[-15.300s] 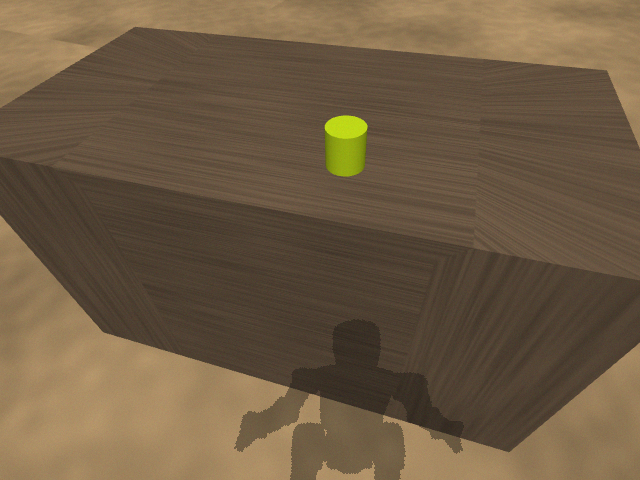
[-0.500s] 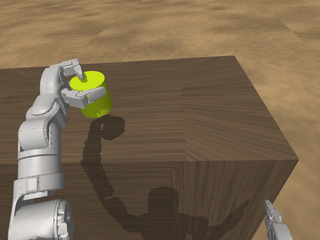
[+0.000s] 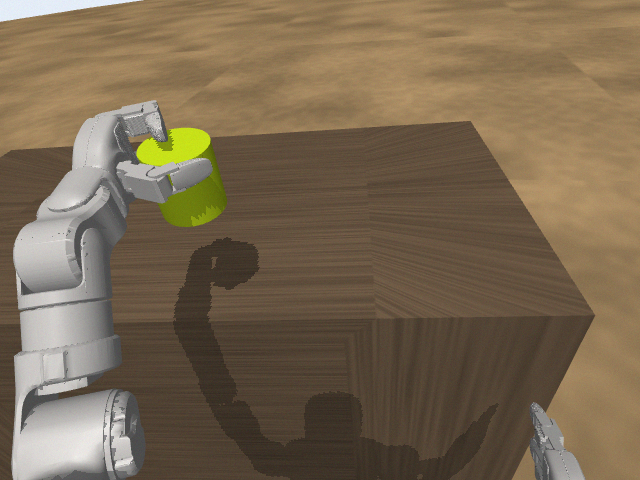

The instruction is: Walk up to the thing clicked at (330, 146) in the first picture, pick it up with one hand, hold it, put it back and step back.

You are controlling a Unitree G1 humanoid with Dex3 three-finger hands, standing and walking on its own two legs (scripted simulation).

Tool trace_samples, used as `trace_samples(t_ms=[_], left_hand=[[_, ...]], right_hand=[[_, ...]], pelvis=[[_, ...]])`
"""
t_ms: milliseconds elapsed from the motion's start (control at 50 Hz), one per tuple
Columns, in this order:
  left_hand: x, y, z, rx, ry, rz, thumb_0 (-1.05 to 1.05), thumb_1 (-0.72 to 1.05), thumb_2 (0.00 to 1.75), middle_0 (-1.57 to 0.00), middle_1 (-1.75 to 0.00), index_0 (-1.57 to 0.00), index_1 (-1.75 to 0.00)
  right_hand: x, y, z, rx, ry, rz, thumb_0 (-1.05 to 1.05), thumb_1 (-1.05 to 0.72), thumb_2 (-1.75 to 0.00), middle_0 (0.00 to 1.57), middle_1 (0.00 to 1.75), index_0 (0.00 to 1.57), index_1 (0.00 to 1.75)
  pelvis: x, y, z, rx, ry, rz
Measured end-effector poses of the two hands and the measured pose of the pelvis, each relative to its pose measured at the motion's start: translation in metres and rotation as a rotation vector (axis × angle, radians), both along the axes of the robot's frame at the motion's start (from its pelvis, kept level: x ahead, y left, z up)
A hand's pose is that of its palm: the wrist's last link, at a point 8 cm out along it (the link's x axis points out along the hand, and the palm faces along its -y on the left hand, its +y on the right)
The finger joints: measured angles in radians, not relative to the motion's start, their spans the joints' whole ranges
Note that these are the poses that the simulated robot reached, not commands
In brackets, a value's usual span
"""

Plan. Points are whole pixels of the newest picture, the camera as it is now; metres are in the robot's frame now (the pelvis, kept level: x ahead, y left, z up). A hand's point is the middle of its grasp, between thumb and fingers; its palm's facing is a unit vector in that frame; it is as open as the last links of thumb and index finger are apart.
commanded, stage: lift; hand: left
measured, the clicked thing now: (185, 177) +0.37 +0.16 +0.28
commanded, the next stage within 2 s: hold in 0.10 s
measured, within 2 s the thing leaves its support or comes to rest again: neither
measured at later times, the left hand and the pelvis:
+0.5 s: hand (157, 139) +0.35 +0.17 +0.33, palm faces +0.10 -1.00 -0.01, open 7.4 cm; pelvis +0.00 +0.00 +0.00, yaw +0 degrees
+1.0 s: hand (165, 151) +0.34 +0.16 +0.33, palm faces +0.07 -1.00 -0.03, open 7.2 cm; pelvis +0.00 +0.00 +0.00, yaw +0 degrees
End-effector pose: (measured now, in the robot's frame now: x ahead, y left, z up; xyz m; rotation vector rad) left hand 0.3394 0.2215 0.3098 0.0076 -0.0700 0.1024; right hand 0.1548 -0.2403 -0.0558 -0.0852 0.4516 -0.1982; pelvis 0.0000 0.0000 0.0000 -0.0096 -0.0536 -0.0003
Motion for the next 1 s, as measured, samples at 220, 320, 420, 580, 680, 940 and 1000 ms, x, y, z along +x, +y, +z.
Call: trace_samples(t_ms=[220,320,420,580,680,940,1000], left_hand=[[-0.006,0.000,0.005,0.007,0.009,-0.008,-0.02,-0.51,1.04,-0.63,-1.14,-1.30,-1.47],[-0.008,0.000,0.009,0.007,0.001,-0.008,-0.02,-0.50,1.03,-0.63,-1.13,-1.28,-1.45],[-0.010,0.001,0.015,0.006,-0.017,-0.010,-0.01,-0.49,1.01,-0.64,-1.12,-1.26,-1.43],[-0.013,0.002,0.025,0.018,-0.019,-0.009,-0.01,-0.49,1.00,-0.64,-1.11,-1.26,-1.42],[-0.015,-0.001,0.026,0.019,-0.014,-0.021,-0.01,-0.47,1.00,-0.63,-1.11,-1.25,-1.41],[-0.025,-0.009,0.019,0.022,-0.007,-0.029,-0.01,-0.45,1.00,-0.61,-1.10,-1.26,-1.42],[-0.028,-0.011,0.017,0.024,-0.008,-0.030,-0.01,-0.44,1.00,-0.60,-1.10,-1.27,-1.42]], right_hand=[[0.002,0.004,-0.004,0.007,0.004,0.016,-0.01,0.53,-0.06,0.05,0.05,0.05,0.05],[0.005,0.004,-0.005,0.011,-0.006,0.008,-0.01,0.53,-0.06,0.05,0.05,0.05,0.05],[0.007,0.003,-0.004,0.009,-0.013,0.010,-0.01,0.52,-0.06,0.05,0.05,0.05,0.05],[0.012,0.005,-0.003,0.018,-0.026,0.022,-0.01,0.52,-0.06,0.05,0.05,0.05,0.05],[0.013,0.005,-0.004,0.027,-0.025,0.027,-0.01,0.53,-0.06,0.05,0.05,0.05,0.05],[0.015,0.006,-0.009,0.049,-0.011,0.042,-0.01,0.53,-0.06,0.05,0.05,0.05,0.05],[0.015,0.004,-0.010,0.049,-0.010,0.036,-0.01,0.53,-0.06,0.05,0.05,0.05,0.05]], pelvis=[[-0.001,0.001,-0.001,-0.001,0.004,0.002],[0.001,0.002,-0.001,-0.001,0.005,0.002],[0.002,0.002,-0.002,0.000,0.005,0.003],[0.004,0.002,-0.002,0.000,0.007,0.002],[0.005,0.001,-0.002,0.000,0.009,0.001],[0.004,-0.001,-0.004,0.002,0.010,0.004],[0.004,-0.001,-0.004,0.003,0.009,0.005]])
